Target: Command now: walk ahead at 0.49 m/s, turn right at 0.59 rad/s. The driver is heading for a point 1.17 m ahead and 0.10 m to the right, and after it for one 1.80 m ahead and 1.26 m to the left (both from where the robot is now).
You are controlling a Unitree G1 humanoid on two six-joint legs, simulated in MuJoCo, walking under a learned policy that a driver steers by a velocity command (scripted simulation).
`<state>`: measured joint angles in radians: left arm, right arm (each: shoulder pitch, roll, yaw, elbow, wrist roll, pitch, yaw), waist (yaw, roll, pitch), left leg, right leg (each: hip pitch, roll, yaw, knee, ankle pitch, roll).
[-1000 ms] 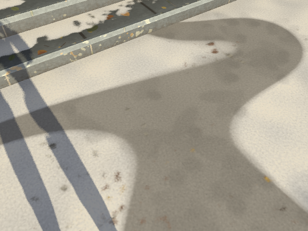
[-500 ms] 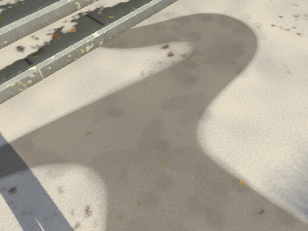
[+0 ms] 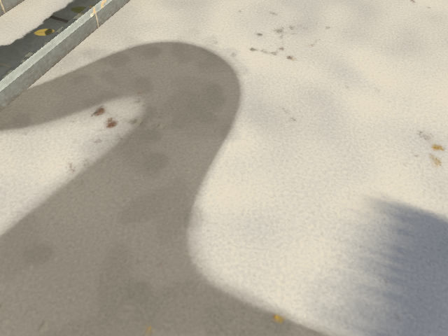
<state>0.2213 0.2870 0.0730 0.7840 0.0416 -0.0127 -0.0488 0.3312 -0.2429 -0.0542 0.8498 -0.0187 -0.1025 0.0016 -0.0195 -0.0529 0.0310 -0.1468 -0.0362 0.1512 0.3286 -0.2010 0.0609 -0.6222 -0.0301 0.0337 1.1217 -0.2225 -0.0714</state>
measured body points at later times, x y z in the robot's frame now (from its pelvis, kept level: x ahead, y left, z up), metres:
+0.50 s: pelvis +0.27 -0.07 +0.00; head +0.30 -0.09 +0.44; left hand +0.41 +0.17 -0.13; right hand +0.30 -0.35 -0.13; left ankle +0.33 +0.08 -0.66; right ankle +0.26 -0.11 -0.74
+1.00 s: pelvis +0.56 -0.10 -0.01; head +0.59 -0.10 +0.44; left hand +0.69 +0.13 -0.15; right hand +0.55 -0.38 -0.12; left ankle +0.62 -0.05 -0.74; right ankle +0.45 -0.19 -0.66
